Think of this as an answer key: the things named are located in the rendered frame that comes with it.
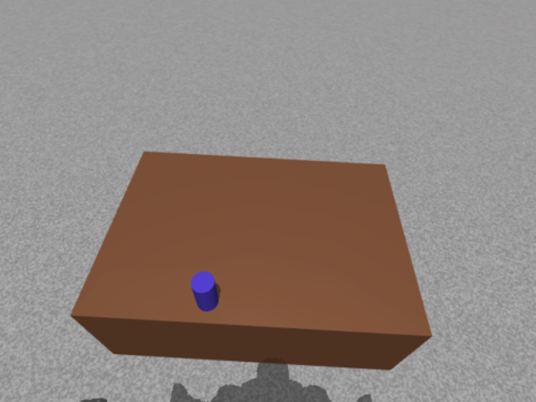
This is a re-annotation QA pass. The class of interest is can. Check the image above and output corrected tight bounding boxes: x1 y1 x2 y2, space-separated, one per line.
191 271 219 312

